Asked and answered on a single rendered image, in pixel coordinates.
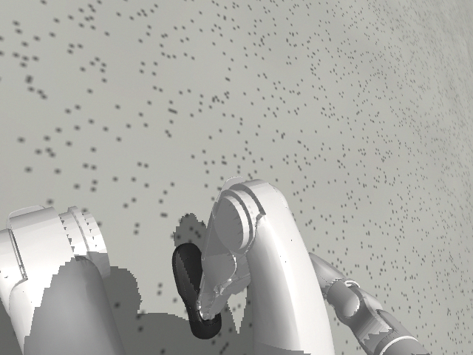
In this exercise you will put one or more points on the right robot arm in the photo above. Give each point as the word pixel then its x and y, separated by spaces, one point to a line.
pixel 377 331

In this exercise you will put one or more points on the right robot hand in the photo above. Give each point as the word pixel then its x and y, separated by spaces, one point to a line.
pixel 326 273

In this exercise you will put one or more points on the right robot foot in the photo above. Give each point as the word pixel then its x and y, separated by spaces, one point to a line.
pixel 187 269

